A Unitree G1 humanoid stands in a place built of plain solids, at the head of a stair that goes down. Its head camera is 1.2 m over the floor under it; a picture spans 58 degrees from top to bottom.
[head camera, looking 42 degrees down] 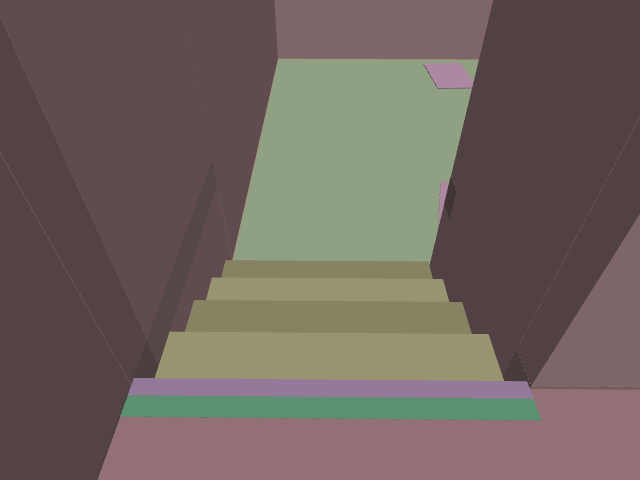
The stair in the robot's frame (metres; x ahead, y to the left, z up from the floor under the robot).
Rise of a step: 0.15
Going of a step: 0.28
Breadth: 1.20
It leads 1 degrees to the right of straight ahead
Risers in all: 5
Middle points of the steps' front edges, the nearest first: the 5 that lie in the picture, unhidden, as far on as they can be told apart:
0.70 -0.03 0.00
0.98 -0.03 -0.15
1.26 -0.04 -0.30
1.54 -0.04 -0.45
1.82 -0.04 -0.60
